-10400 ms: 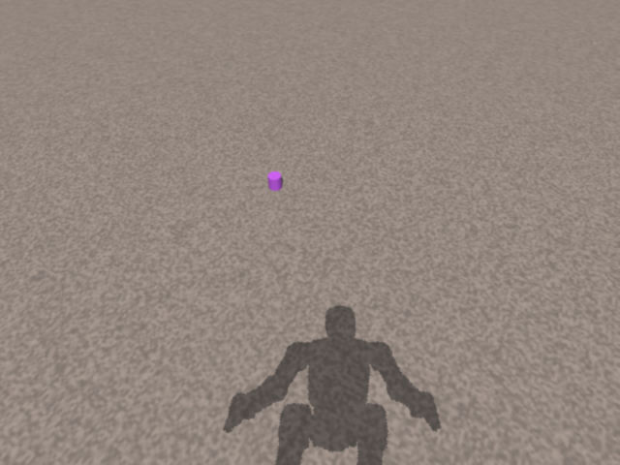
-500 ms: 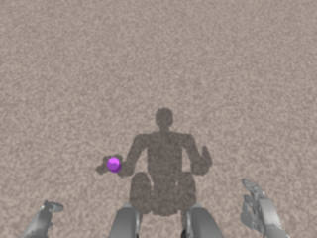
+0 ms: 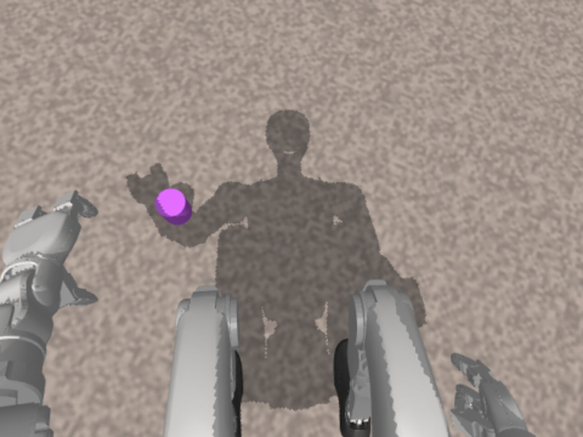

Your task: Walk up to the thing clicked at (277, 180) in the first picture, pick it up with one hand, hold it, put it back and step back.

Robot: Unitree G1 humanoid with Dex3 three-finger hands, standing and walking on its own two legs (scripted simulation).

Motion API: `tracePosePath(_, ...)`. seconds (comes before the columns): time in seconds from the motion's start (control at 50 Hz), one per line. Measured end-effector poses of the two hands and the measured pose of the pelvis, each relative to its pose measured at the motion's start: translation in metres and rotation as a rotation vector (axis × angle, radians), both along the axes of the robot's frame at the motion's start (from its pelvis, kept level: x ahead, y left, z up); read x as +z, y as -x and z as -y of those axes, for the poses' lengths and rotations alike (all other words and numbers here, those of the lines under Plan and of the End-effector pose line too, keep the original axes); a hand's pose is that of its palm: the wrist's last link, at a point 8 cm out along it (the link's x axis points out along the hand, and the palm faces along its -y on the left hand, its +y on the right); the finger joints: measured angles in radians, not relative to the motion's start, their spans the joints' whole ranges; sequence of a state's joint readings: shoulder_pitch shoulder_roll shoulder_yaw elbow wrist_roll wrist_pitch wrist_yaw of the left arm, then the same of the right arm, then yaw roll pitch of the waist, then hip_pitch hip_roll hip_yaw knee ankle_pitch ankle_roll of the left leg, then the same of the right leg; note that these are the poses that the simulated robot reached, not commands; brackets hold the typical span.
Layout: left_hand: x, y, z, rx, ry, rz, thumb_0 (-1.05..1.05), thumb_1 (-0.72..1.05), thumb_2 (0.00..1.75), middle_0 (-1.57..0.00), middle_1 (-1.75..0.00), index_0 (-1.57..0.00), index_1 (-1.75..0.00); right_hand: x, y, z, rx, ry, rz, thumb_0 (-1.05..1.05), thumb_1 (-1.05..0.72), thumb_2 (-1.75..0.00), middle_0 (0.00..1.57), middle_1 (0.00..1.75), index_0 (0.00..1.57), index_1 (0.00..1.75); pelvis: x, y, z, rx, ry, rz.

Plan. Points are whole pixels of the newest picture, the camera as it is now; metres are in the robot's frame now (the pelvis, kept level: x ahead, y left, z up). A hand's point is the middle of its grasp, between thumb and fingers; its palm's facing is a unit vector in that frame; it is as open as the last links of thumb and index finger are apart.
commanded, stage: rise first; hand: left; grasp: from above
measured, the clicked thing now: (174, 207) +0.52 +0.26 -0.40
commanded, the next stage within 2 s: approach in 1.18 s
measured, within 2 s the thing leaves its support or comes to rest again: neither
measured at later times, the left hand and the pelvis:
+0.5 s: hand (103, 231) +0.42 +0.33 -0.22, palm faces -0.46 -0.06 -0.88, open 13.9 cm; pelvis -0.01 +0.01 -0.07, yaw -2 degrees
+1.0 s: hand (118, 221) +0.45 +0.33 -0.26, palm faces -0.47 -0.03 -0.88, open 13.8 cm; pelvis +0.00 +0.01 -0.10, yaw -4 degrees
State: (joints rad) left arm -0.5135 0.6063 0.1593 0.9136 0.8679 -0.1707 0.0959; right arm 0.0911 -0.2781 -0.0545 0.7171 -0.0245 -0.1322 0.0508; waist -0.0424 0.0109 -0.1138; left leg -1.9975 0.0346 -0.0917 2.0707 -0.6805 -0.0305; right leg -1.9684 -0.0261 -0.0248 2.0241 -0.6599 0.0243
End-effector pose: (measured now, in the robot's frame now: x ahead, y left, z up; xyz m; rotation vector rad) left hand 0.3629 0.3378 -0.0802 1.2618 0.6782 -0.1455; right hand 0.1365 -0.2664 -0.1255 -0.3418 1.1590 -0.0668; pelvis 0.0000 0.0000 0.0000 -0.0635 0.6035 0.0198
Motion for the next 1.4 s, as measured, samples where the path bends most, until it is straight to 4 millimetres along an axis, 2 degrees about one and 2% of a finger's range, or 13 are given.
tracePosePath(0.16, -0.034, -0.020, 0.000, -0.133, -0.039, 0.000, 0.00, -0.51, 1.02, -0.07, -1.07, -0.09, -1.07, -0.019, 0.051, 0.004, -0.047, 0.043, -0.109, 0.01, -0.89, -0.90, 0.20, 0.30, 0.20, 0.30, -0.032, 0.010, -0.005, -0.005, 0.025, 0.018)
tracePosePath(0.3, -0.056, -0.041, 0.001, -0.221, -0.093, 0.052, 0.00, -0.51, 1.02, -0.08, -1.03, -0.09, -1.03, -0.028, 0.071, 0.007, -0.057, 0.081, -0.181, 0.01, -0.89, -0.90, 0.20, 0.30, 0.20, 0.30, -0.052, 0.012, -0.010, -0.004, 0.043, 0.021)
tracePosePath(0.46, -0.078, -0.062, 0.005, -0.267, -0.155, 0.056, 0.00, -0.50, 1.01, -0.10, -0.98, -0.10, -0.98, -0.041, 0.077, 0.005, -0.052, 0.089, -0.214, 0.01, -0.90, -0.90, 0.20, 0.30, 0.20, 0.30, -0.069, 0.012, -0.012, -0.003, 0.053, 0.019)
tracePosePath(0.68, -0.098, -0.082, 0.011, -0.318, -0.172, 0.043, 0.00, -0.46, 0.96, -0.12, -0.95, -0.14, -0.95, -0.054, 0.081, 0.000, -0.042, 0.082, -0.260, 0.01, -0.91, -0.90, 0.20, 0.30, 0.20, 0.30, -0.083, 0.007, -0.012, -0.010, 0.060, 0.009)
tracePosePath(0.98, -0.124, -0.095, 0.012, -0.312, -0.168, 0.054, 0.00, -0.47, 0.95, -0.11, -0.99, -0.13, -0.98, -0.061, 0.088, 0.003, -0.020, 0.096, -0.322, 0.00, -0.91, -0.90, 0.20, 0.30, 0.20, 0.30, -0.096, 0.001, -0.012, -0.018, 0.067, -0.002)
tracePosePath(1.4, -0.142, -0.108, 0.019, -0.308, -0.168, 0.042, 0.00, -0.51, 0.98, -0.08, -1.05, -0.09, -1.04, -0.065, 0.094, -0.001, -0.012, 0.091, -0.354, 0.00, -0.91, -0.90, 0.20, 0.30, 0.20, 0.30, -0.102, -0.002, -0.013, -0.021, 0.076, -0.013)
